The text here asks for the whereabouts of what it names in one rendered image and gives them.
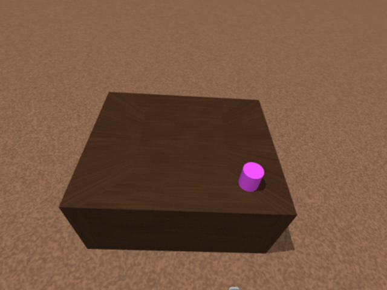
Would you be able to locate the can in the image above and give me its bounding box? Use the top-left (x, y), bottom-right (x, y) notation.
top-left (238, 162), bottom-right (264, 192)

